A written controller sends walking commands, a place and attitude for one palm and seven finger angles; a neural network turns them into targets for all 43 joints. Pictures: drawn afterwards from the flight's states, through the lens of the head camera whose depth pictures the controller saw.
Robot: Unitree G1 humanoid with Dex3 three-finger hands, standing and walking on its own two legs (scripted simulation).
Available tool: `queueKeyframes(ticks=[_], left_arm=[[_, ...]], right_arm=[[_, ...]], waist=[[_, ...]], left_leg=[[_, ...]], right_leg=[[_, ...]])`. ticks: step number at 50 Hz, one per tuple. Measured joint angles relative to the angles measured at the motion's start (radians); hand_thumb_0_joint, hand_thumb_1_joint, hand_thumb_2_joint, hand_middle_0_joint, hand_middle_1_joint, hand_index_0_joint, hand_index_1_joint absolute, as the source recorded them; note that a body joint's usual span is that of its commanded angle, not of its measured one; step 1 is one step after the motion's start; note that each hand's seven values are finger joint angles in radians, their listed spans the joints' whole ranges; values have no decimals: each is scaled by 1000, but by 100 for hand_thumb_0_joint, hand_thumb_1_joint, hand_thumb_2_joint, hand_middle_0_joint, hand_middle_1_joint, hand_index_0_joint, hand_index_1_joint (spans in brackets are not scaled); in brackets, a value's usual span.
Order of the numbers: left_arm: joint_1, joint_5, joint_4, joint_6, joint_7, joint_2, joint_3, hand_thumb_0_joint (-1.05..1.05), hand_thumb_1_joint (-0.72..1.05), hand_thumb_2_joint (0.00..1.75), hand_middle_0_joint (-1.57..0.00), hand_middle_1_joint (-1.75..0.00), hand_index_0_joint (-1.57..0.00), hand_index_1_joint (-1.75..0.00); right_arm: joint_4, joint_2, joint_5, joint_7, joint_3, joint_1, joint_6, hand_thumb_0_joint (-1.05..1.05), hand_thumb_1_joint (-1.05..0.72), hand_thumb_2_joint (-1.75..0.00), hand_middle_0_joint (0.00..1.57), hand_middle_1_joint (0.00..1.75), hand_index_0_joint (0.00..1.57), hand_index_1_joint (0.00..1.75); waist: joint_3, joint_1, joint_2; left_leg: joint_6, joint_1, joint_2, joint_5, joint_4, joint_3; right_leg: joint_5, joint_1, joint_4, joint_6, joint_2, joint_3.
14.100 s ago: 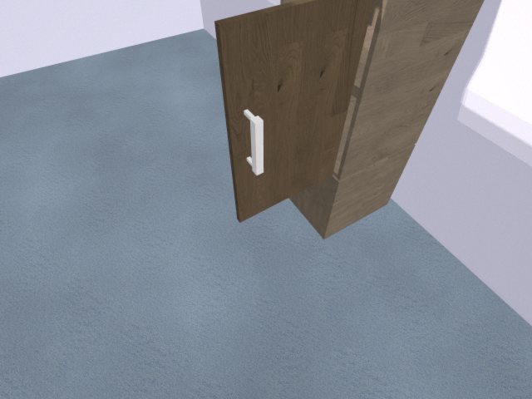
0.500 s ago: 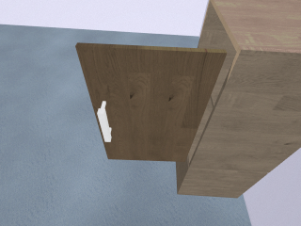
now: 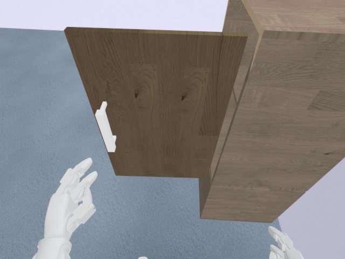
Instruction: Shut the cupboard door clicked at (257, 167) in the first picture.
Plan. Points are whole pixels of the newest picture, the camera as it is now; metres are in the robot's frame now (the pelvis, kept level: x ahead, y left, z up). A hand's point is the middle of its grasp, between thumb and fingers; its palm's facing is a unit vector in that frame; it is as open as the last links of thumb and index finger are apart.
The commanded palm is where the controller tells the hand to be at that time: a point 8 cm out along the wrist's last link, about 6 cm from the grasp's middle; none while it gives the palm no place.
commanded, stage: raise the hand and make a fist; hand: left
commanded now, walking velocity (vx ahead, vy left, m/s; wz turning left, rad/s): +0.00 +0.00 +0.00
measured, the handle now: (108, 127) +0.47 +0.20 +0.02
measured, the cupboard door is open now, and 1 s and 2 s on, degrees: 92 92 92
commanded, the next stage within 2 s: bring the fist close to the handle in 1.66 s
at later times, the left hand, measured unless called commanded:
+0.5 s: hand (101, 224) +0.21 +0.16 -0.01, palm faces -0.06 -1.00 -0.01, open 4.5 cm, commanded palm +0.17 +0.22 +0.00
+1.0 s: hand (87, 215) +0.22 +0.19 +0.01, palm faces -0.01 -1.00 -0.03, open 3.1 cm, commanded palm +0.20 +0.25 +0.02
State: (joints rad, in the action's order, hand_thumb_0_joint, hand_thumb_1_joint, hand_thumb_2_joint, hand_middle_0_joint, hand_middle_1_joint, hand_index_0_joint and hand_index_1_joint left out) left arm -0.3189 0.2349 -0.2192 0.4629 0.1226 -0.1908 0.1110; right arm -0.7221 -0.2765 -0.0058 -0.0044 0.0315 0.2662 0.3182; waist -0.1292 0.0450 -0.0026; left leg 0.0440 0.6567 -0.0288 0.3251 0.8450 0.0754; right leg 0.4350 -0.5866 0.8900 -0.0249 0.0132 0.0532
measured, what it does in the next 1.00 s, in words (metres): stands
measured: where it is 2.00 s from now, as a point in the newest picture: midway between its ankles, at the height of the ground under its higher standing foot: outside the picture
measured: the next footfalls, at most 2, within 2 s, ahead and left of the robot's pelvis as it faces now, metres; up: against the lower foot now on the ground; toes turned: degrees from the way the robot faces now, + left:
none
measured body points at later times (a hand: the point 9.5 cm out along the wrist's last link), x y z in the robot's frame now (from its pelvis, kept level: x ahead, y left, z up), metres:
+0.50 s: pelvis +0.01 -0.02 -0.06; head +0.08 -0.03 +0.39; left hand +0.21 +0.22 -0.01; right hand +0.21 -0.23 -0.15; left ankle +0.06 +0.08 -0.69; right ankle +0.01 -0.10 -0.69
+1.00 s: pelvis +0.01 +0.01 -0.04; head +0.06 +0.03 +0.41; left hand +0.22 +0.24 +0.02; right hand +0.21 -0.22 -0.10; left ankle +0.06 +0.08 -0.69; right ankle +0.01 -0.10 -0.69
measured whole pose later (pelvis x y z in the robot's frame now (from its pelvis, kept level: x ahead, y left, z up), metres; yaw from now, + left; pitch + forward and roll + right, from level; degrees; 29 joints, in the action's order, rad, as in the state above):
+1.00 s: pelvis +0.01 +0.01 -0.04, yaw +0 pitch +14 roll -4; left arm -0.45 0.26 0.08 0.38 0.21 -0.25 0.11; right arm -0.47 -0.23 -0.03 0.05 -0.02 0.23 0.17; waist -0.16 0.00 0.03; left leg 0.07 0.93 0.01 0.47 1.15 0.02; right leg 0.54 -0.80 1.10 -0.02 -0.03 0.10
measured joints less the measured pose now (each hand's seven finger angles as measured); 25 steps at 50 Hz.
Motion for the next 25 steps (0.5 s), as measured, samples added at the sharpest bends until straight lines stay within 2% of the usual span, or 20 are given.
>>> queueKeyframes(ticks=[2,3,5,8,10,13,16,18,21,23,25], left_arm=[[-7,23,-2,113,122,1,11,1,92,90,-30,-42,-31,-42],[-22,30,4,132,168,0,11,1,92,90,-32,-44,-33,-44],[-71,40,26,108,220,-2,10,1,91,90,-35,-47,-36,-48],[-171,45,81,31,205,-8,17,1,90,90,-41,-53,-42,-53],[-234,41,142,16,167,-16,26,2,90,90,-45,-57,-46,-57],[-276,48,237,62,150,-35,39,2,90,90,-50,-63,-51,-63],[-229,67,277,94,192,-42,44,3,90,90,-55,-69,-56,-69],[-175,76,277,62,233,-44,40,2,90,90,-59,-73,-60,-73],[-119,81,266,-37,272,-49,37,2,90,90,-64,-79,-65,-79],[-110,83,261,-96,270,-50,44,2,90,90,-68,-83,-69,-83],[-121,86,266,-123,247,-47,54,2,90,90,-72,-87,-73,-87]], right_arm=[[68,-3,-6,-13,21,-40,-8,1,-92,-90,20,30,20,30],[103,-4,-12,-15,29,-57,-16,1,-91,-90,20,30,20,30],[165,-7,-22,-9,39,-84,-37,1,-91,-90,20,30,20,30],[227,-4,-26,12,45,-109,-60,1,-91,-90,20,30,20,30],[247,5,-23,25,40,-117,-63,1,-91,-90,20,30,20,30],[241,18,-14,39,15,-124,-56,1,-91,-90,20,30,20,30],[214,34,-13,46,-18,-136,-56,1,-91,-90,20,30,20,30],[197,51,-19,50,-37,-138,-67,1,-91,-90,20,30,20,30],[181,82,-29,54,-53,-120,-96,1,-91,-90,20,30,20,30],[176,98,-33,56,-55,-96,-116,1,-91,-90,20,30,20,30],[173,105,-33,58,-51,-67,-127,1,-91,-90,20,30,20,30]], waist=[[-26,-9,-19],[-32,-14,-28],[-38,-27,-40],[-44,-53,-39],[-43,-73,-29],[-46,-101,-10],[-40,-117,16],[-36,-120,29],[-32,-110,39],[-32,-97,42],[-32,-83,44]], left_leg=[[3,101,15,41,115,-1],[5,141,21,67,167,-2],[1,201,27,94,246,-8],[-10,261,36,150,332,-32],[-17,288,41,168,366,-54],[-24,330,45,184,403,-86],[-30,372,47,189,431,-108],[-31,390,50,189,439,-110],[-29,392,53,183,425,-99],[-25,379,54,179,406,-87],[-21,360,54,174,383,-74]], right_leg=[[47,-101,114,-13,-14,-3],[69,-141,163,-18,-19,-2],[94,-196,237,-28,-24,5],[149,-241,306,-40,-33,28],[167,-254,322,-49,-40,50],[179,-278,337,-52,-47,80],[184,-306,350,-55,-52,102],[182,-324,355,-55,-54,104],[174,-333,347,-50,-55,93],[167,-326,333,-44,-56,80],[159,-313,314,-40,-56,66]])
